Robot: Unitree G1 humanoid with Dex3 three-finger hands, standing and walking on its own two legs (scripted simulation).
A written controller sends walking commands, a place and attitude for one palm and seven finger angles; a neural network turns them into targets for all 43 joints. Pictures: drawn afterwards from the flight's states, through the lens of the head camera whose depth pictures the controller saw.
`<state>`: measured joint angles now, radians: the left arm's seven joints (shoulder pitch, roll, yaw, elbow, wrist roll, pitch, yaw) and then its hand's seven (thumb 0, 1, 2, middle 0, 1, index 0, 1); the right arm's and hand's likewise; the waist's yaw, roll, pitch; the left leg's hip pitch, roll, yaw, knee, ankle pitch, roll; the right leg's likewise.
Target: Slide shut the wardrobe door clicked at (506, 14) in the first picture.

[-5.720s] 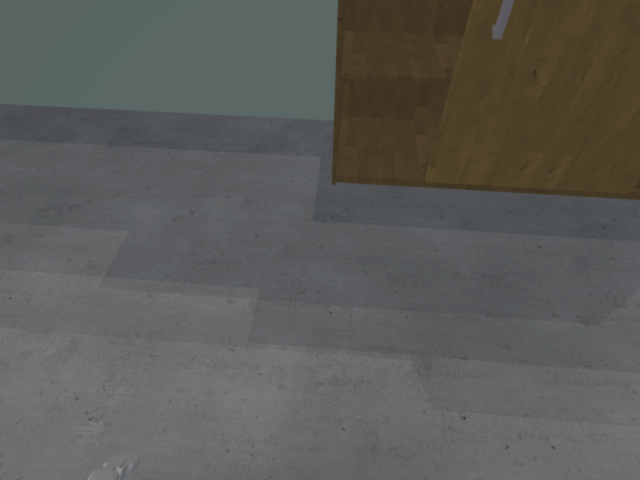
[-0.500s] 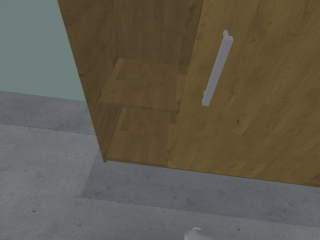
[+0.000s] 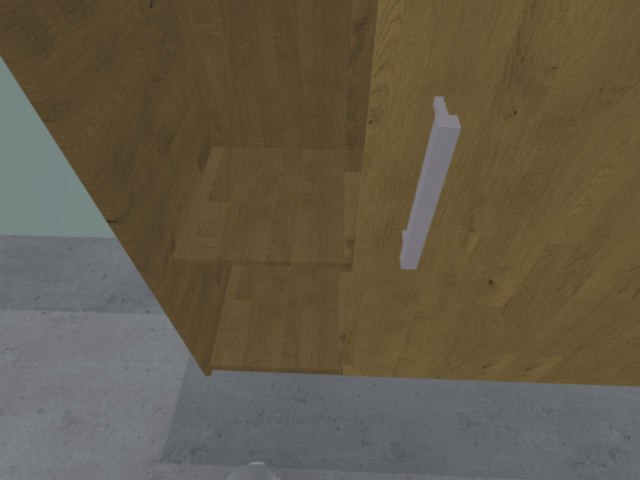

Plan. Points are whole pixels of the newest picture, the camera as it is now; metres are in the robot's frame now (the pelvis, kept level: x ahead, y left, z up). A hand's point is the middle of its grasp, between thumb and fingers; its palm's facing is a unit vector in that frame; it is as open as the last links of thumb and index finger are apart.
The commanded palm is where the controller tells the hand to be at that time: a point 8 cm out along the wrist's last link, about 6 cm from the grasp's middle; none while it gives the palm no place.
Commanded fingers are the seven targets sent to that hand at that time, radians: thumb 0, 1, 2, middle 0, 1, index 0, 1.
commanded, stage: come to a stop and stand still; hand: right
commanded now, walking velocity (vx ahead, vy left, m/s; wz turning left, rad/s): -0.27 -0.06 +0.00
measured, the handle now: (421, 193) +0.48 -0.12 +0.09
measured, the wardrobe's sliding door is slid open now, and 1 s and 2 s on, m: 0.42 0.42 0.42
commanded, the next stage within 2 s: look again from close up in 1.38 s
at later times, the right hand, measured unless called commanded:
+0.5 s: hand out of the picture +0.05 -0.21 -0.18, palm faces +0.08 +0.97 -0.22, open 7.3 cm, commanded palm none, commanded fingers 0.00 -0.90 -0.90 0.20 0.30 0.20 0.30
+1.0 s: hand out of the picture -0.08 -0.20 -0.17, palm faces +0.03 +0.98 -0.21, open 7.3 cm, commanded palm none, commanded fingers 0.00 -0.90 -0.90 0.20 0.30 0.20 0.30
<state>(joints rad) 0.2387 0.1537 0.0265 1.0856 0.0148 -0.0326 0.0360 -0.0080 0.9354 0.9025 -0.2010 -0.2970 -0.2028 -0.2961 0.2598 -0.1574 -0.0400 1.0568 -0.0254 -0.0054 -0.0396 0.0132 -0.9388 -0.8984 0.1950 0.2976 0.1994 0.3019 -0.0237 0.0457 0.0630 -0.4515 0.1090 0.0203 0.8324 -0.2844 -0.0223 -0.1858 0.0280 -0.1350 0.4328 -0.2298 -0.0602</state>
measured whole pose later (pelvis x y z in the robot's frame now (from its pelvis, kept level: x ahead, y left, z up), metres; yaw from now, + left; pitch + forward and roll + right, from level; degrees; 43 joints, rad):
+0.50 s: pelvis -0.03 -0.01 -0.01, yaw -1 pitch -1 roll +0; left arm 0.18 0.20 0.06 1.00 0.01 0.03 0.01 0.01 0.91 0.90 -0.20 -0.30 -0.20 -0.30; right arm 0.15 -0.20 -0.05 0.98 -0.03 0.03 -0.03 0.00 -0.91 -0.90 0.20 0.30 0.20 0.30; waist -0.02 0.03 0.08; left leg -0.40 0.11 0.06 0.54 -0.13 -0.04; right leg -0.21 -0.01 -0.03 0.57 -0.36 0.03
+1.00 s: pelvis -0.07 -0.03 +0.01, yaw +0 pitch -1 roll -1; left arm 0.28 0.14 0.00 1.15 0.01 0.01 0.03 0.01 0.91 0.90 -0.20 -0.30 -0.20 -0.30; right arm 0.29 -0.13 0.01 1.15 0.00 0.00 -0.04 0.00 -0.91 -0.90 0.20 0.30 0.20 0.30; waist 0.01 -0.02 0.02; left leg -0.12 -0.01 0.04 0.41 -0.28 0.03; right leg -0.16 0.02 -0.06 0.38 -0.20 -0.03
